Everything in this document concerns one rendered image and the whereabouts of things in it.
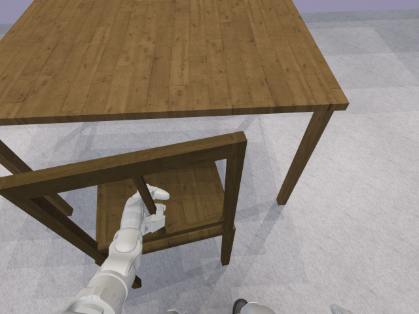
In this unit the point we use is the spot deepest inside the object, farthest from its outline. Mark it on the chair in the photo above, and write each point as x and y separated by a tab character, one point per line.
198	207

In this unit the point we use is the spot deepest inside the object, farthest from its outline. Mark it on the robot left hand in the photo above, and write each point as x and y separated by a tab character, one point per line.
135	212

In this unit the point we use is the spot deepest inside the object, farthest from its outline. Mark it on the table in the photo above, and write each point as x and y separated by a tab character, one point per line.
103	60

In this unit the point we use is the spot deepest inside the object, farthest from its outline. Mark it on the robot right foot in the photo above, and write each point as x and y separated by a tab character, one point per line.
238	305

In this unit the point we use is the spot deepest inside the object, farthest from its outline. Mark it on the right robot shin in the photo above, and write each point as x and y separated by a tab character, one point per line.
250	303

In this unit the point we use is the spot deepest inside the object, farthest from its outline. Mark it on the left robot forearm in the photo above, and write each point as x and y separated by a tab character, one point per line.
109	287

